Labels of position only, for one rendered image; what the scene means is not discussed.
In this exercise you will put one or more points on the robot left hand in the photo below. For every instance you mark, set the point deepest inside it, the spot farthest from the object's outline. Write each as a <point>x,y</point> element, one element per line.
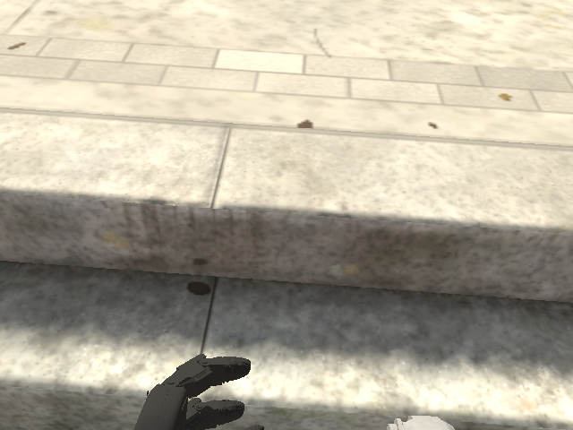
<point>167,406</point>

